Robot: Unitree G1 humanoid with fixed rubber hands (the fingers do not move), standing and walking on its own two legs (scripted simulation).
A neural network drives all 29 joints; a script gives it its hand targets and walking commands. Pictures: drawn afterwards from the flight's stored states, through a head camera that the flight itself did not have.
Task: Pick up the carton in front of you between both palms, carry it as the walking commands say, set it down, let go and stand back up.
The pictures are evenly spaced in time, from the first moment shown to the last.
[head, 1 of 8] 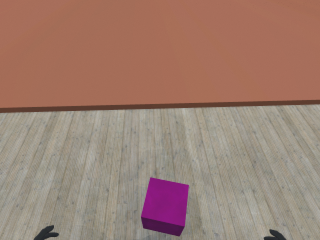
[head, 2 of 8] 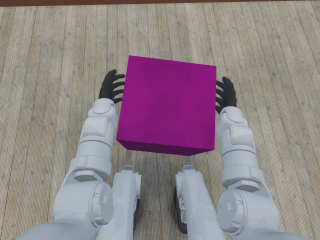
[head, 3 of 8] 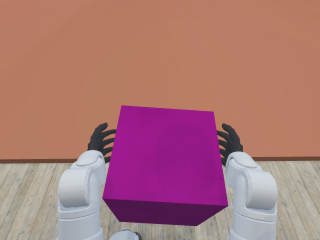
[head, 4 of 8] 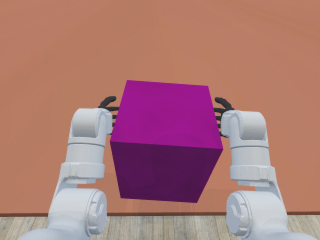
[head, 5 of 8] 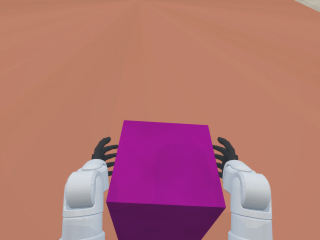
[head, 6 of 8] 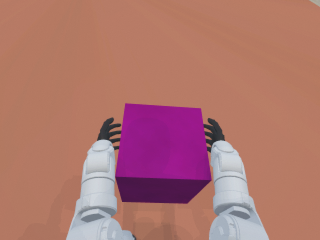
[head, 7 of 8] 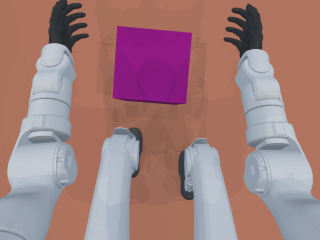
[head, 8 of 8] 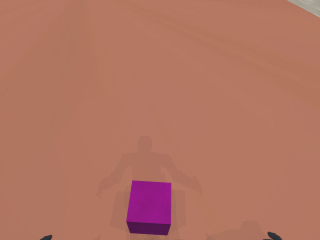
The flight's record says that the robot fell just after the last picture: no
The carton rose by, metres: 0.81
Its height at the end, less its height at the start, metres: +0.06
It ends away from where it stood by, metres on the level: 3.03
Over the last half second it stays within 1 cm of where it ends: yes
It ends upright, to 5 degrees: yes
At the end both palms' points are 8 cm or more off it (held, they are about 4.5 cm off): yes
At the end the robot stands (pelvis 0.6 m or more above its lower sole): yes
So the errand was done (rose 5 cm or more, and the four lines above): yes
